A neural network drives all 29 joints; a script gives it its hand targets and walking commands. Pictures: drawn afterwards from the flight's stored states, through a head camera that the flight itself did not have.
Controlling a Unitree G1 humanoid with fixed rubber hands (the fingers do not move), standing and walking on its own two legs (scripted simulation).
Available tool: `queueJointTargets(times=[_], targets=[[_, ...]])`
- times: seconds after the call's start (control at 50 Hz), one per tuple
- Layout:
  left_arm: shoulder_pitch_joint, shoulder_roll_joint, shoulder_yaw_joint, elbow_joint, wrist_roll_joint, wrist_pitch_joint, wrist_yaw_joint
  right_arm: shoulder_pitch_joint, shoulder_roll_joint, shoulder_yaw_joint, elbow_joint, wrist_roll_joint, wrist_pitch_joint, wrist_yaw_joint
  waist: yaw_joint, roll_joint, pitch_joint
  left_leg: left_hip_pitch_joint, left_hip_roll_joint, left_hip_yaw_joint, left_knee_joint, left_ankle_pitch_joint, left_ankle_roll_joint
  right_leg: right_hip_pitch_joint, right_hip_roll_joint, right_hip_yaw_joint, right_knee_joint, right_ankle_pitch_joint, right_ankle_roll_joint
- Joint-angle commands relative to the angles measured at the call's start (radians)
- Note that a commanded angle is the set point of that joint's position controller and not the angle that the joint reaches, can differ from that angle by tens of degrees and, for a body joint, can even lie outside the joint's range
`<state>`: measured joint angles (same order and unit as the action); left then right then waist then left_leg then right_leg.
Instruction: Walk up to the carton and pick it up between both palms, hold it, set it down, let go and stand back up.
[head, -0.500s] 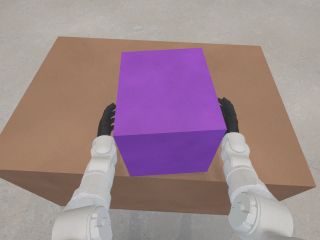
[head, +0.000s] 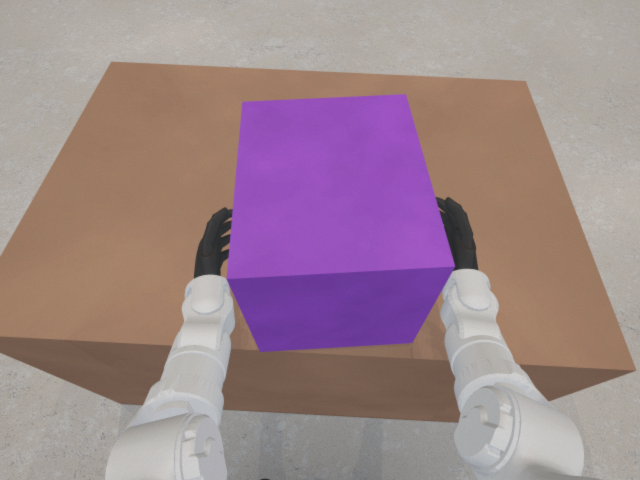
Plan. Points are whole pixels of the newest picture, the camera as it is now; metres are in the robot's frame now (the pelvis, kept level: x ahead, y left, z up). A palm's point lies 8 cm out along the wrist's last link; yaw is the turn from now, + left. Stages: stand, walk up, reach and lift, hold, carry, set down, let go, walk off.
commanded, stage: set down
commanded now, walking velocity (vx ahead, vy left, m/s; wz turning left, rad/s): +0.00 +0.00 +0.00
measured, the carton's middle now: (330, 227) +0.46 +0.01 -0.02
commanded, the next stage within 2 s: none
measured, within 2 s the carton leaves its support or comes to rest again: neither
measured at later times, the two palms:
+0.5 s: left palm (218, 273) +0.37 +0.16 -0.01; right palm (461, 257) +0.40 -0.17 +0.01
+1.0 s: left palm (216, 286) +0.35 +0.16 -0.01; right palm (499, 293) +0.36 -0.22 -0.01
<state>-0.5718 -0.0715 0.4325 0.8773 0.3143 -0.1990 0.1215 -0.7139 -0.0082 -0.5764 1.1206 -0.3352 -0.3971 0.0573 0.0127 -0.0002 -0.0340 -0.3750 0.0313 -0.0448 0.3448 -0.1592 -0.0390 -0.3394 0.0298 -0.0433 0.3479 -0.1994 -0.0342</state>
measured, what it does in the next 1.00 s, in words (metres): stands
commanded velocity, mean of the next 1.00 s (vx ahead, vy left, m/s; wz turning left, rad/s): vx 0.00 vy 0.00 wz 0.00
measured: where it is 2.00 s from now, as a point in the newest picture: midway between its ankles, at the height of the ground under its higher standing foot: outside the picture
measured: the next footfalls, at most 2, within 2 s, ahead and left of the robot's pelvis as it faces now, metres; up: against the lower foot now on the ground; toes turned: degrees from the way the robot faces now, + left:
none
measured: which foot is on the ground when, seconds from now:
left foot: down 0.00-1.00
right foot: down 0.00-1.00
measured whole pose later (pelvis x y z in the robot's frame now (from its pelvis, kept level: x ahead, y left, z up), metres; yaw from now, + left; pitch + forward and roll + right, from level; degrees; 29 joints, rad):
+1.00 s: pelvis -0.03 +0.01 -0.01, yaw -1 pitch +17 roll -1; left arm -0.63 0.00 0.22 1.13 -0.01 -0.38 0.20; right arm -0.75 -0.32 0.13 1.41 0.32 -0.46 0.06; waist 0.03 0.05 -0.15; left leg -0.62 0.05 -0.04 0.52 -0.19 -0.04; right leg -0.57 0.05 -0.04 0.46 -0.20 -0.03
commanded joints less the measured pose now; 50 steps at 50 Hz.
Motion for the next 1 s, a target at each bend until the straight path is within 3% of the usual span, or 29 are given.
queueJointTargets(times=[0.0, 0.06, 0.12, 0.2, 0.24, 0.32, 0.36, 0.42, 0.54, 0.66, 0.88, 0.98], targets=[[-0.528, -0.436, -0.158, -0.043, 0.101, -0.095, -0.07, -0.473, 0.363, 0.185, -0.009, -0.135, -0.048, 0.109, 0.093, -0.004, -0.589, 0.246, 0.026, 0.136, 0.087, 0.599, -0.02, -0.012, 0.004, -0.054, -0.015, 0.44, 0.034], [-0.511, -0.31, -0.137, -0.037, 0.077, -0.098, -0.043, -0.461, 0.222, 0.177, -0.004, -0.095, -0.048, 0.085, 0.099, 0.0, -0.604, 0.241, 0.025, 0.139, 0.093, 0.603, -0.024, -0.004, 0.007, -0.045, -0.01, 0.447, 0.035], [-0.501, -0.074, -0.109, -0.055, 0.004, -0.102, 0.021, -0.471, -0.047, 0.195, -0.014, 0.03, -0.043, 0.027, 0.11, 0.015, -0.637, 0.221, 0.025, 0.137, 0.115, 0.612, -0.03, 0.004, 0.013, -0.026, 0.005, 0.455, 0.037], [-0.551, 0.003, -0.203, -0.044, -0.135, -0.101, 0.083, -0.554, -0.156, 0.342, -0.009, 0.257, -0.028, -0.025, 0.106, 0.041, -0.697, 0.15, 0.026, 0.114, 0.17, 0.587, -0.04, -0.037, 0.033, -0.006, 0.031, 0.452, 0.023], [-0.556, 0.034, -0.235, -0.013, -0.181, -0.107, 0.095, -0.575, -0.196, 0.391, 0.007, 0.325, -0.019, -0.036, 0.099, 0.042, -0.733, 0.128, 0.025, 0.111, 0.187, 0.553, -0.05, -0.061, 0.04, 0.002, 0.038, 0.431, 0.014], [-0.565, 0.158, -0.229, 0.043, -0.245, -0.125, 0.117, -0.607, -0.331, 0.483, 0.031, 0.447, -0.003, -0.05, 0.129, 0.015, -0.821, 0.105, 0.022, 0.117, 0.215, 0.542, -0.067, -0.077, 0.061, 0.023, 0.071, 0.431, 0.003], [-0.587, 0.192, -0.236, 0.07, -0.272, -0.143, 0.117, -0.628, -0.36, 0.522, 0.04, 0.493, -0.007, -0.051, 0.128, 0.001, -0.846, 0.072, 0.016, 0.116, 0.226, 0.528, -0.068, -0.065, 0.063, 0.03, 0.1, 0.466, 0.01], [-0.621, 0.216, -0.264, 0.121, -0.313, -0.169, 0.112, -0.659, -0.395, 0.557, 0.069, 0.541, -0.016, -0.052, 0.118, -0.002, -0.872, 0.055, 0.015, 0.109, 0.244, 0.531, -0.072, -0.097, 0.067, 0.026, 0.126, 0.483, 0.014], [-0.625, 0.24, -0.296, 0.19, -0.347, -0.196, 0.11, -0.663, -0.462, 0.598, 0.161, 0.609, -0.031, -0.039, 0.133, 0.037, -0.9, 0.115, 0.026, 0.097, 0.277, 0.601, -0.093, -0.22, 0.08, 0.016, 0.118, 0.413, -0.011], [-0.566, 0.25, -0.325, 0.197, -0.375, -0.21, 0.102, -0.614, -0.511, 0.638, 0.188, 0.66, -0.047, -0.016, 0.136, 0.034, -0.892, 0.136, 0.032, 0.088, 0.289, 0.616, -0.093, -0.251, 0.086, 0.011, 0.117, 0.396, -0.019], [-0.33, 0.253, -0.298, 0.14, -0.367, -0.24, 0.059, -0.402, -0.533, 0.722, 0.093, 0.728, -0.109, 0.013, 0.14, -0.007, -0.865, 0.07, 0.011, 0.097, 0.274, 0.613, -0.064, -0.075, 0.071, 0.033, 0.182, 0.57, 0.019], [-0.282, 0.257, -0.298, 0.099, -0.373, -0.254, 0.05, -0.37, -0.559, 0.726, 0.015, 0.75, -0.138, 0.027, 0.134, -0.024, -0.848, 0.045, 0.003, 0.096, 0.254, 0.547, -0.052, -0.028, 0.066, 0.035, 0.206, 0.547, 0.033]])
